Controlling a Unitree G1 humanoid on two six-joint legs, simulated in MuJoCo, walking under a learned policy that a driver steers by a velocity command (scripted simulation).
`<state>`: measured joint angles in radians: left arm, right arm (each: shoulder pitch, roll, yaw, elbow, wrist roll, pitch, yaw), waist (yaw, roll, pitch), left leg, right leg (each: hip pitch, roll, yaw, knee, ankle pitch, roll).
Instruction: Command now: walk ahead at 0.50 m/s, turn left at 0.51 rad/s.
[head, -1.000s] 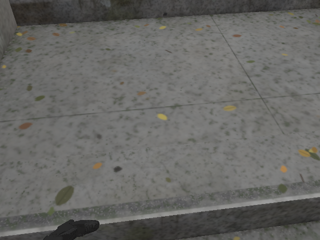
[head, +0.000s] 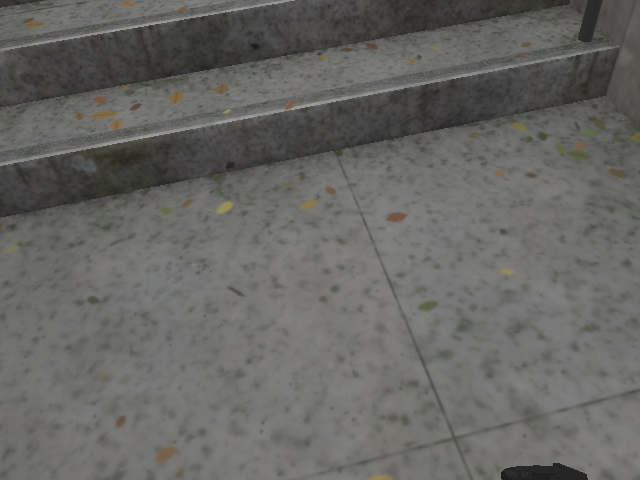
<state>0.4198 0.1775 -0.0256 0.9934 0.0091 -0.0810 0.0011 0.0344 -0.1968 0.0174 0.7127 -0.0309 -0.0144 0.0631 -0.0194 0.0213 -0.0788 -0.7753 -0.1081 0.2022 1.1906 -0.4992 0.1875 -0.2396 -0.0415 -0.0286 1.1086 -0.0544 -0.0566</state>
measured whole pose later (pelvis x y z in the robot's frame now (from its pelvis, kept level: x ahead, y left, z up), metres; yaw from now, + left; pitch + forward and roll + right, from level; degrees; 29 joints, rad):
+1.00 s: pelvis +0.52 +0.12 +0.09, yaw +38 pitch +3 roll -1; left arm 0.37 0.27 0.05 0.86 0.00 -0.06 0.02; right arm 0.04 -0.24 -0.04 0.55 0.01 -0.04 0.05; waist 0.08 0.02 0.02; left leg -0.55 0.00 0.04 0.63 -0.14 0.09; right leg -0.06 -0.08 -0.19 0.72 -0.52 0.04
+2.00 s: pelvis +0.67 +0.22 +0.11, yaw +12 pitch +3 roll +0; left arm 0.15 0.30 0.09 0.60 -0.01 0.05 0.03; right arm 0.15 -0.25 -0.08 0.72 -0.03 -0.01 -0.02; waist 0.00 -0.05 -0.01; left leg -0.34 -0.03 -0.05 0.54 -0.25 0.01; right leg -0.50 0.14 0.19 0.81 -0.43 0.00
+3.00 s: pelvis +0.91 +0.20 +0.09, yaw +6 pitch +3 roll +1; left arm 0.36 0.28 0.05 0.77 0.00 -0.08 0.01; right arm 0.10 -0.30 -0.06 0.68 0.02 -0.07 0.05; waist 0.03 0.00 0.05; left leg -0.51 -0.08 0.04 0.61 -0.16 0.10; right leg -0.16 0.00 0.00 1.07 -0.49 0.01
